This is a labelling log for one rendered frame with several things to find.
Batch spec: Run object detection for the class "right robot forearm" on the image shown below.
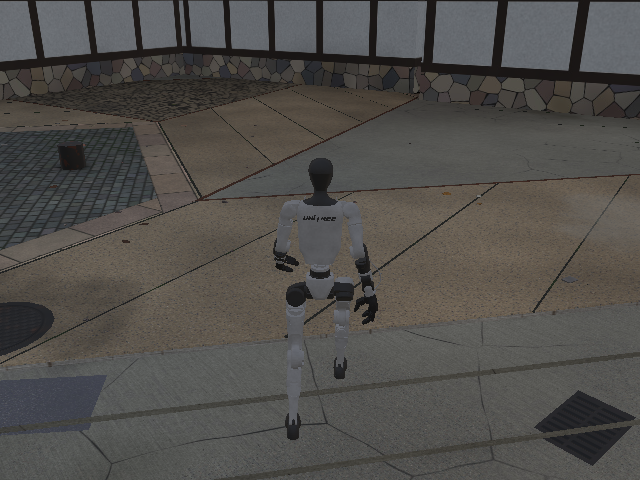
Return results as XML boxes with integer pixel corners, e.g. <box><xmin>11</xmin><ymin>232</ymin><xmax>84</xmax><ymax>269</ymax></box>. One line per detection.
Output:
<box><xmin>355</xmin><ymin>243</ymin><xmax>376</xmax><ymax>297</ymax></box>

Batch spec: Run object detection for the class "left robot foot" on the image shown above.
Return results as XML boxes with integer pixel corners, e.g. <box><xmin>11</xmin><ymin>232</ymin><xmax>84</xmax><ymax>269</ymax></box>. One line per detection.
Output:
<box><xmin>285</xmin><ymin>413</ymin><xmax>301</xmax><ymax>440</ymax></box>

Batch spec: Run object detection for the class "left robot thigh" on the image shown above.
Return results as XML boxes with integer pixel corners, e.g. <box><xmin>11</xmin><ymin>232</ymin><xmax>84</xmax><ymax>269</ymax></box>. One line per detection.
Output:
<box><xmin>286</xmin><ymin>281</ymin><xmax>306</xmax><ymax>369</ymax></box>

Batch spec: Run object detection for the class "left robot forearm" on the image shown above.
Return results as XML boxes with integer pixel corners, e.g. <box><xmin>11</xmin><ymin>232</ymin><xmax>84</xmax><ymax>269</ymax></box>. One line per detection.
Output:
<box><xmin>273</xmin><ymin>238</ymin><xmax>287</xmax><ymax>264</ymax></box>

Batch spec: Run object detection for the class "right robot hand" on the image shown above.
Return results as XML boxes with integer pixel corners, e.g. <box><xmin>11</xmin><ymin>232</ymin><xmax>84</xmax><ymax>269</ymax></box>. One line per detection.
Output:
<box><xmin>354</xmin><ymin>294</ymin><xmax>378</xmax><ymax>325</ymax></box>

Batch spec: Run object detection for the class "left robot hand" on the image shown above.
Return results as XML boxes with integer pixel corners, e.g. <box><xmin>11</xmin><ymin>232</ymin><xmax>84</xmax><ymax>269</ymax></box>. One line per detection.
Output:
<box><xmin>275</xmin><ymin>255</ymin><xmax>299</xmax><ymax>272</ymax></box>

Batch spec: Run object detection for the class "robot left upper arm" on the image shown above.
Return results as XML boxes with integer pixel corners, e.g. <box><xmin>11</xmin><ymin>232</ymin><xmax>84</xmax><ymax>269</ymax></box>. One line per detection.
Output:
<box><xmin>275</xmin><ymin>200</ymin><xmax>300</xmax><ymax>253</ymax></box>

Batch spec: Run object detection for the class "robot right upper arm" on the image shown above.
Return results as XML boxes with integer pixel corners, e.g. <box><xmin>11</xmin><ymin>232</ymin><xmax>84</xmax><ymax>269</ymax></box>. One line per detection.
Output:
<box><xmin>341</xmin><ymin>201</ymin><xmax>365</xmax><ymax>259</ymax></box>

